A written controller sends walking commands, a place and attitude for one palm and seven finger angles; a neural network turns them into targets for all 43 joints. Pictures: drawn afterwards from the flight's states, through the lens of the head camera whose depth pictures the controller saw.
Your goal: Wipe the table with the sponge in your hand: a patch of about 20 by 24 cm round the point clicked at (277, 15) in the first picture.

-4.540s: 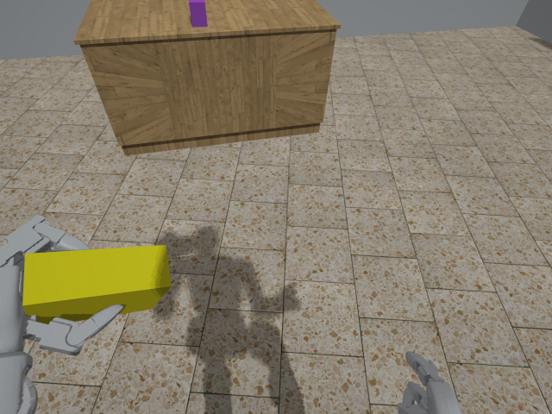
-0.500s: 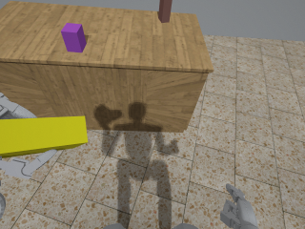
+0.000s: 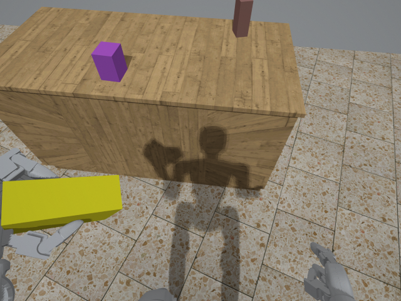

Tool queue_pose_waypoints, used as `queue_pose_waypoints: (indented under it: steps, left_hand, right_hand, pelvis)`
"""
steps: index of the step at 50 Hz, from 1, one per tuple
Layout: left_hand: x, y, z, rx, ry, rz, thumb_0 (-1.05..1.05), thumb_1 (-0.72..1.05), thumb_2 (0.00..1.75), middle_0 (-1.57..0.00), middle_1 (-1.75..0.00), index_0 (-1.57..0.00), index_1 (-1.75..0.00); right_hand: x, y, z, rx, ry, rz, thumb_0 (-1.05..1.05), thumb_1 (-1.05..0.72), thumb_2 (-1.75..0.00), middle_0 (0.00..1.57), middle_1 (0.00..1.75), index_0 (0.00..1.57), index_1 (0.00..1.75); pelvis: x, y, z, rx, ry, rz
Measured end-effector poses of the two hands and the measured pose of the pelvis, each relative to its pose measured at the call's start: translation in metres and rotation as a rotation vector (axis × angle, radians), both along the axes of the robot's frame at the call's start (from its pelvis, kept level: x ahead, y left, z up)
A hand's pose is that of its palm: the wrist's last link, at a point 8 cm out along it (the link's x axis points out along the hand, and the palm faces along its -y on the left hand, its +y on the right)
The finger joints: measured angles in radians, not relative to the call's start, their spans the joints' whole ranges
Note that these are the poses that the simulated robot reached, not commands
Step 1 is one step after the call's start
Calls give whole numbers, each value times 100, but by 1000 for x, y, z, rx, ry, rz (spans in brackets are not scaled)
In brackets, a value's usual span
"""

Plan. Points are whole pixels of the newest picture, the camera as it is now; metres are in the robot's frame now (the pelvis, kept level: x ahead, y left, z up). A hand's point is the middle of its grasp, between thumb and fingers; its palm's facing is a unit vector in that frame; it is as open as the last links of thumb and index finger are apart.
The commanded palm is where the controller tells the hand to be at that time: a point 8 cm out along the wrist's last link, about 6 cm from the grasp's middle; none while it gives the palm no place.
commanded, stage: turn to face it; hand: left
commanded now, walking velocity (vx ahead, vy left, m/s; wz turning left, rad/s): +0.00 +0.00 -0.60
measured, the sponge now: (81, 202) +0.23 +0.20 +0.14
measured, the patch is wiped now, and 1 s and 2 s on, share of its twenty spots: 0.00 0.00 0.00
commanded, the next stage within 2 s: take the last steps up to it in 0.90 s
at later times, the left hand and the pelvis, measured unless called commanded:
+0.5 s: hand (149, 166) +0.28 +0.10 +0.16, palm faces +0.12 -0.84 -0.53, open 9.4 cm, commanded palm +0.23 +0.17 +0.18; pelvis +0.00 -0.06 -0.01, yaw -16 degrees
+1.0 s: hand (153, 197) +0.23 +0.09 +0.18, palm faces +0.05 -0.91 -0.40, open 9.4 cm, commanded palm +0.20 +0.14 +0.18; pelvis -0.06 -0.05 +0.00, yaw -24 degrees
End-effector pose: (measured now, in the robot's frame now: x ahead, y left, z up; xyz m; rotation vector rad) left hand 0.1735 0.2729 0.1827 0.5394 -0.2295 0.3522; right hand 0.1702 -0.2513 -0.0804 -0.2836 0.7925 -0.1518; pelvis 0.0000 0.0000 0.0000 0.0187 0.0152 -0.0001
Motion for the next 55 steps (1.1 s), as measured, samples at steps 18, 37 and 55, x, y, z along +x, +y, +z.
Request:
queue_pose_waypoints:
  steps: [18,37,55]
  left_hand:
    - [78,-70,6,51,5,-246,-1,-44,101,-81,-137,-81,-136]
    - [67,-150,23,73,-30,-406,-1,-44,101,-81,-137,-81,-136]
    - [23,-140,9,-14,-54,-405,-1,-44,101,-81,-137,-81,-136]
  right_hand:
    - [-12,3,-1,198,-112,-102,1,-90,-90,21,30,20,30]
    - [-145,-113,-5,63,-1,-432,1,-90,-90,20,30,20,30]
    - [-189,-58,3,137,-128,-408,1,-90,-90,20,30,20,30]
  pelvis:
    - [19,-31,-4,-31,-10,-211]
    - [-22,-69,1,26,-6,-364]
    - [-73,-56,1,-24,-24,-446]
